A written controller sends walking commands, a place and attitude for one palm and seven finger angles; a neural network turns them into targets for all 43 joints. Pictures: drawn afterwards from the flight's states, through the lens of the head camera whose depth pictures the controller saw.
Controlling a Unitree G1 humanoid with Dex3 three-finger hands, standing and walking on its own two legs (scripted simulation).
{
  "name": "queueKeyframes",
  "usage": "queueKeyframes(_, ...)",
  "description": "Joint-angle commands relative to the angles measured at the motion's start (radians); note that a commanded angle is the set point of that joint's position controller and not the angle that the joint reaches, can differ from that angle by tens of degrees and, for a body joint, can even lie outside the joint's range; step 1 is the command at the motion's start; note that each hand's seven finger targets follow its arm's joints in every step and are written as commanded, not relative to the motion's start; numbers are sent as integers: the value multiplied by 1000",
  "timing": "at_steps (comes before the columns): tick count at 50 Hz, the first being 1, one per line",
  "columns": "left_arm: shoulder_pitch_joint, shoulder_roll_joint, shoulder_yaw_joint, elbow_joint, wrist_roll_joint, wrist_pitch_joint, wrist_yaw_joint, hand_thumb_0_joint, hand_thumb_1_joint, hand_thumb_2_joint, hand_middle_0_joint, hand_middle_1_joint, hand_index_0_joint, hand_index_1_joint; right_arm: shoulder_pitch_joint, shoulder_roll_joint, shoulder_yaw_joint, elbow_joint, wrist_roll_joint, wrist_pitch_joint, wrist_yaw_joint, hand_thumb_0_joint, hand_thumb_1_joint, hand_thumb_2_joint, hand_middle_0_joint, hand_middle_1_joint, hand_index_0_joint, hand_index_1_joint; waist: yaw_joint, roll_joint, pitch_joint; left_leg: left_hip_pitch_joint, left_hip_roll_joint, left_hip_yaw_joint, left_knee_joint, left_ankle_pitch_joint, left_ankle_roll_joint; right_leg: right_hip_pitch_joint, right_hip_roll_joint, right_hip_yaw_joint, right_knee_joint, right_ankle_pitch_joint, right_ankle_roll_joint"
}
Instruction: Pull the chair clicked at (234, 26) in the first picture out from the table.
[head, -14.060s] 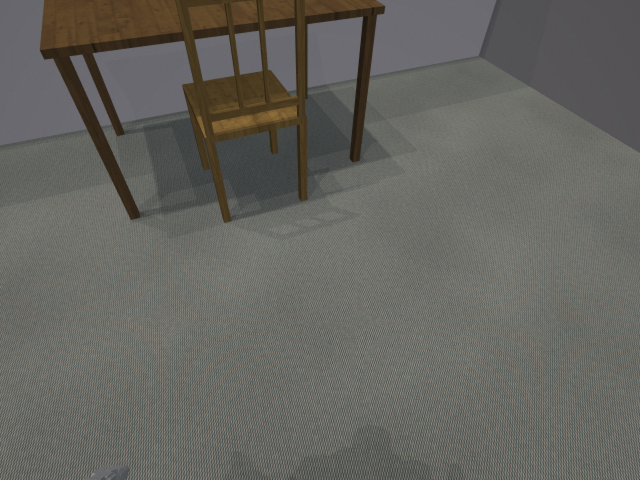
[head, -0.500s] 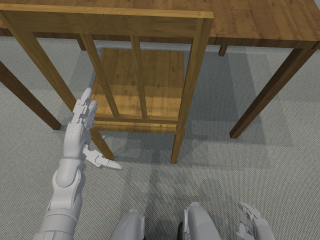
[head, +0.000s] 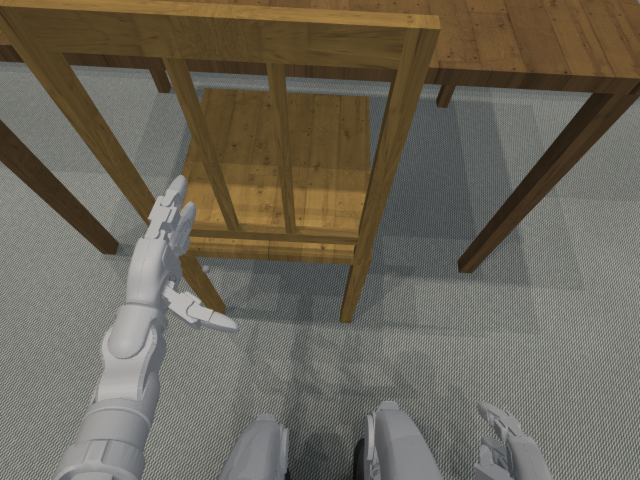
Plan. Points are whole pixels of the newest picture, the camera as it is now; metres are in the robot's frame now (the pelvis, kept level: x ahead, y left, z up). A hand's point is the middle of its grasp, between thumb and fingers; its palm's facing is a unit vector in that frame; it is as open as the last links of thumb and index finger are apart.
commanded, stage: aim the fingers beside a spindle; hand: left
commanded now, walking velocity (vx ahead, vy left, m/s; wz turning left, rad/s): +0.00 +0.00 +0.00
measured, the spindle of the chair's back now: (211, 164) +0.50 +0.16 +0.03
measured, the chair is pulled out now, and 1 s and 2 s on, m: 0.00 0.00 0.00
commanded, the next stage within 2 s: push the fingers through the gap in 0.68 s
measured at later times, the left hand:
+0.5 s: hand (217, 272) +0.35 +0.13 +0.02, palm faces -0.07 -1.00 -0.04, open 16.9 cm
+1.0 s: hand (217, 253) +0.38 +0.13 +0.02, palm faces -0.06 -1.00 -0.07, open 16.9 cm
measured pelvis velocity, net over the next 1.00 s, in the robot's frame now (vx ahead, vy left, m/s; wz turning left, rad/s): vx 0.00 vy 0.00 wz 0.00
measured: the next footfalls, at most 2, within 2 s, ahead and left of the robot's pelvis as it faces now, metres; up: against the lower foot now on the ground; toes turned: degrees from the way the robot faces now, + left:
none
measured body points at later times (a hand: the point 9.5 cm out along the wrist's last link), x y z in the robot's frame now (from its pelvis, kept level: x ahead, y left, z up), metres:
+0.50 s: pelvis +0.00 +0.00 +0.00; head +0.12 +0.01 +0.43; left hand +0.35 +0.19 +0.02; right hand +0.15 -0.24 -0.11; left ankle -0.01 +0.10 -0.63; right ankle +0.05 -0.12 -0.63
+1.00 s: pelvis +0.00 +0.00 +0.00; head +0.12 +0.00 +0.43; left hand +0.38 +0.19 +0.03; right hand +0.14 -0.25 -0.12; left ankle -0.01 +0.10 -0.63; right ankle +0.05 -0.12 -0.63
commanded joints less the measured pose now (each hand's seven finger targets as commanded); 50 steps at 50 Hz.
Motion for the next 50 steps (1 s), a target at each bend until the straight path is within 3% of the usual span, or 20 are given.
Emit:
queueKeyframes(1, -215, 77, -6, -335, -16, -100, -1, 0, -500, 300, -60, -80, -60, -80, 47, -135, -65, -120, 1, -56, -18, 0, -900, -900, 200, 300, 200, 300, -20, 24, -478, 235, 2, -32, -173, 434, -17, 370, 25, 29, -119, 306, -22)
queueKeyframes(3, -209, 125, 43, -375, -8, -120, 38, 0, -500, 300, -60, -80, -60, -80, 52, -134, -65, -113, -7, -59, -17, 0, -900, -900, 200, 300, 200, 300, -9, 46, -486, 262, 3, -41, -175, 472, -27, 363, 26, 23, -108, 318, -24)
queueKeyframes(6, -209, 121, 57, -294, 19, -123, 78, 0, -500, 300, -60, -80, -60, -80, 45, -131, -60, -95, -10, -52, -14, 0, -900, -900, 200, 300, 200, 300, -21, 0, -403, 206, 5, -39, -172, 420, -26, 327, 29, 18, -103, 278, -22)
queueKeyframes(7, -201, 140, 75, -275, 32, -122, 85, 0, -500, 300, -60, -80, -60, -80, 47, -132, -59, -95, -12, -49, -13, 0, -900, -900, 200, 300, 200, 300, -10, 11, -398, 196, 3, -40, -176, 414, -26, 324, 29, 18, -97, 268, -25)
queueKeyframes(8, -188, 103, 43, -253, 41, -116, 84, 0, -500, 300, -60, -80, -60, -80, 41, -127, -57, -98, -11, -46, -9, 0, -900, -900, 200, 300, 200, 300, -11, 38, -379, 202, 2, -37, -179, 409, -30, 304, 27, 15, -98, 257, -27)
queueKeyframes(10, -152, 56, 2, -200, 43, -93, 72, 0, -500, 300, -60, -80, -60, -80, 37, -131, -57, -104, -9, -38, -1, 0, -900, -900, 200, 300, 200, 300, -15, 6, -359, 180, 1, -32, -184, 372, -26, 308, 28, 13, -111, 234, -28)
queueKeyframes(15, -148, 10, -59, -254, 18, -69, 25, 0, -500, 300, -60, -80, -60, -80, 34, -135, -63, -131, 2, -32, -1, 0, -900, -900, 200, 300, 200, 300, -18, 9, -413, 218, 5, -33, -189, 408, -26, 330, 26, 13, -118, 262, -29)
queueKeyframes(17, -175, 38, -39, -275, 11, -77, 32, 0, -500, 300, -60, -80, -60, -80, 33, -137, -62, -131, 3, -33, -7, 0, -900, -900, 200, 300, 200, 300, -22, -1, -403, 218, 6, -40, -188, 395, -24, 321, 29, 12, -118, 249, -28)
queueKeyframes(19, -196, 53, -23, -343, 11, -100, 52, 0, -500, 300, -60, -80, -60, -80, 35, -129, -63, -127, -5, -38, -10, 0, -900, -900, 200, 300, 200, 300, -13, 21, -449, 249, 4, -40, -181, 428, -26, 334, 27, 17, -112, 271, -26)
queueKeyframes(22, -208, 128, 56, -329, 24, -123, 90, 0, -500, 300, -60, -80, -60, -80, 35, -129, -60, -111, -10, -40, -15, 0, -900, -900, 200, 300, 200, 300, -10, -3, -423, 211, 2, -38, -175, 403, -25, 339, 29, 20, -106, 265, -24)
queueKeyframes(24, -206, 113, 51, -281, 34, -124, 96, 0, -500, 300, -60, -80, -60, -80, 29, -124, -55, -105, -12, -37, -13, 0, -900, -900, 200, 300, 200, 300, -15, -25, -394, 170, -2, -28, -169, 360, -17, 345, 27, 28, -112, 249, -21)
queueKeyframes(27, -174, 97, 37, -225, 42, -108, 80, 0, -500, 300, -60, -80, -60, -80, 24, -127, -53, -110, -9, -34, -9, 0, -900, -900, 200, 300, 200, 300, -11, 4, -370, 149, -6, -22, -176, 334, -16, 340, 28, 29, -116, 228, -28)
queueKeyframes(29, -150, 67, 9, -199, 31, -89, 51, 0, -500, 300, -60, -80, -60, -80, 25, -131, -55, -112, -5, -32, -7, 0, -900, -900, 200, 300, 200, 300, -17, -17, -373, 140, -5, -15, -175, 325, -14, 354, 27, 32, -127, 235, -26)
queueKeyframes(34, -178, 29, -51, -278, -4, -75, 4, 0, -500, 300, -60, -80, -60, -80, 24, -132, -58, -128, 5, -39, -14, 0, -900, -900, 200, 300, 200, 300, -23, 10, -420, 192, -1, -24, -179, 364, -14, 359, 25, 29, -130, 259, -25)
queueKeyframes(39, -242, 108, 28, -314, 13, -113, 61, 0, -500, 300, -60, -80, -60, -80, 32, -130, -57, -104, -7, -49, -22, 0, -900, -900, 200, 300, 200, 300, -21, 3, -418, 185, -1, -32, -170, 369, -16, 346, 25, 28, -114, 255, -22)
queueKeyframes(40, -242, 87, 17, -282, 19, -115, 70, 0, -500, 300, -60, -80, -60, -80, 31, -126, -55, -100, -9, -49, -20, 0, -900, -900, 200, 300, 200, 300, -26, 0, -401, 170, -4, -26, -164, 349, -13, 338, 26, 31, -117, 240, -20)
queueKeyframes(41, -262, 109, 42, -260, 25, -121, 81, 0, -500, 300, -60, -80, -60, -80, 34, -130, -56, -91, -10, -49, -20, 0, -900, -900, 200, 300, 200, 300, -31, -22, -385, 152, -2, -27, -158, 340, -13, 328, 26, 31, -114, 236, -20)
queueKeyframes(45, -265, 96, 27, -211, 47, -116, 82, 0, -500, 300, -60, -80, -60, -80, 36, -130, -55, -89, -13, -46, -14, 0, -900, -900, 200, 300, 200, 300, -22, 22, -409, 159, -5, -22, -158, 349, -17, 330, 25, 32, -105, 243, -26)
queueKeyframes(50, -295, 88, 21, -167, 28, -71, 48, 0, -500, 300, -60, -80, -60, -80, 49, -137, -58, -93, -5, -33, -13, 0, -900, -900, 200, 300, 200, 300, -35, -1, -431, 153, -5, -14, -163, 356, -13, 369, 26, 38, -124, 272, -22)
